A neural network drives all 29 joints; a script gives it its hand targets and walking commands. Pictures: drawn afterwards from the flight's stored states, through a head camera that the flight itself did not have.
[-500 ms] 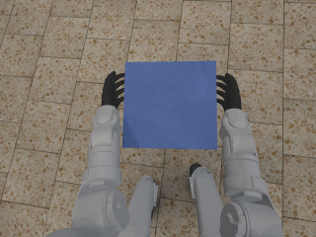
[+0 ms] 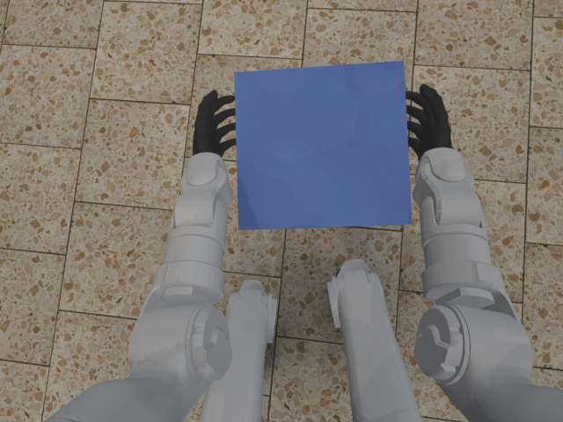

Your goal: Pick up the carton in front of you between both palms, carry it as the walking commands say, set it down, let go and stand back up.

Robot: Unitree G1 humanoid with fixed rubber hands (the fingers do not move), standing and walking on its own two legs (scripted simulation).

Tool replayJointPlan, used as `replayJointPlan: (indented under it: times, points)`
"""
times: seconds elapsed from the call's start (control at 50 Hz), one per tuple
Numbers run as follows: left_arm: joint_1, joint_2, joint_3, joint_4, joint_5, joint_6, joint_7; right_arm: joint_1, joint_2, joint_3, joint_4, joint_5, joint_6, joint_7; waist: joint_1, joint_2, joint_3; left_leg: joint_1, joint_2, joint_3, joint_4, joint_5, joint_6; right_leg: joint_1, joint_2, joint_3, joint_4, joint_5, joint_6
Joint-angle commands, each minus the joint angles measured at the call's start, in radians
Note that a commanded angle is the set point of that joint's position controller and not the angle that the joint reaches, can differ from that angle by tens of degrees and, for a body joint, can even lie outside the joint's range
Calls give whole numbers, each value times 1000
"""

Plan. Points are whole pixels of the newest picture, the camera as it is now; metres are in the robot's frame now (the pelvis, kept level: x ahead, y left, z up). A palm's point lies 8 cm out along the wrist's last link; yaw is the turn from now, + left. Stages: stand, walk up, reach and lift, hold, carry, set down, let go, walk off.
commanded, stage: set down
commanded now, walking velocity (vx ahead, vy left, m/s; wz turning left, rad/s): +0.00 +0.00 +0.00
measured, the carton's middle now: (317, 165) +0.45 -0.07 -0.18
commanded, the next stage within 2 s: none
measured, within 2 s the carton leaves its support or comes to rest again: rests again in 1.28 s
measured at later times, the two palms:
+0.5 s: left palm (245, 158) +0.49 +0.05 -0.25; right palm (412, 159) +0.45 -0.25 -0.26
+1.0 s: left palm (247, 165) +0.50 +0.06 -0.31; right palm (402, 167) +0.45 -0.24 -0.31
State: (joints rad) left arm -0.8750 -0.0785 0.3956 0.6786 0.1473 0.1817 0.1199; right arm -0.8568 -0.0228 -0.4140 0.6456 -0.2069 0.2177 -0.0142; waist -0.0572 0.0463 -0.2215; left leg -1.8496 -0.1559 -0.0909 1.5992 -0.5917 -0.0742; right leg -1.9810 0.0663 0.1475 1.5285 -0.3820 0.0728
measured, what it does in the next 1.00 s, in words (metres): lowers itself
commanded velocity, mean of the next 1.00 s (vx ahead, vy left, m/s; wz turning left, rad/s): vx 0.00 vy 0.00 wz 0.00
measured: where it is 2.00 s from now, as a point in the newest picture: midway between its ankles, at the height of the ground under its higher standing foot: (305, 340)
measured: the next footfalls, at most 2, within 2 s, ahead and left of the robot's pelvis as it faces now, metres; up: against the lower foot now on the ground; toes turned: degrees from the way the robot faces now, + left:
none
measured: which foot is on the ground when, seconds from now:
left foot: down 0.00-1.00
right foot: down 0.00-1.00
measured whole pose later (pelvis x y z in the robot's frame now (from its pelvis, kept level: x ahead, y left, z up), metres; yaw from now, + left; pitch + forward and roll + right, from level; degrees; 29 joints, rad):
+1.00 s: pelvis -0.03 +0.01 -0.14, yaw +4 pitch +44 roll +1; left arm -1.32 0.07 0.27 0.97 0.08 0.17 0.22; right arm -1.23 -0.23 -0.45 0.92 -0.13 0.20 0.02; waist -0.14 0.09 0.14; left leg -2.25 -0.25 -0.08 2.10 -0.63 -0.11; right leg -2.34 0.01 0.12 2.01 -0.44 0.09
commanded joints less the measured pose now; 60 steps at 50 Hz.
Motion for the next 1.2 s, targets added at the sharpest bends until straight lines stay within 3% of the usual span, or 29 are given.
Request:
replayJointPlan:
  times: [0.0, 0.24, 0.54, 0.66, 0.88, 1.18]
  points:
    - [-615, -883, -529, 3, -85, -25, -186, -568, 857, 520, 12, 106, -13, 190, -38, -43, -964, 201, -75, 157, -128, 223, -1, 819, 70, -204, -12, 289, -20]
    - [-794, -809, -445, 90, -92, -21, -172, -735, 776, 467, 65, 113, 0, 182, -75, -78, -923, -13, -91, 185, 45, 108, 16, 746, 55, -206, 128, 200, -7]
    - [-976, -711, -447, 163, -155, -35, -145, -904, 623, 422, 126, 158, -25, 212, -127, -38, -883, -65, -84, 192, 228, 133, 11, 591, 22, -227, 315, 256, -10]
    - [-1015, -750, -514, 127, -180, -45, -139, -950, 590, 404, 94, 203, -40, 240, -173, 84, -853, -26, -78, 197, 283, 224, 6, 491, 18, -229, 371, 361, -31]
    - [-966, -741, -481, 204, -134, -38, -143, -913, 516, 299, 199, 162, -46, 278, -193, 165, -711, -61, -67, 173, 280, 219, 11, 302, 1, -240, 396, 272, -46]
    - [-961, -633, -400, 293, -121, -58, -161, -974, 392, 268, 229, 149, -90, 266, -189, 108, -584, -122, -64, 153, 312, 206, 37, 246, -16, -215, 421, 238, -60]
